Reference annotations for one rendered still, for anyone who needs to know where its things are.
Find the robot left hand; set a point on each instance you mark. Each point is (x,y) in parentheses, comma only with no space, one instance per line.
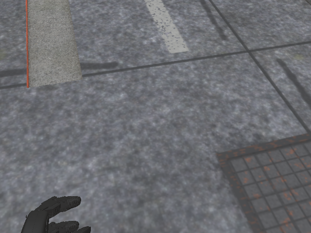
(38,220)

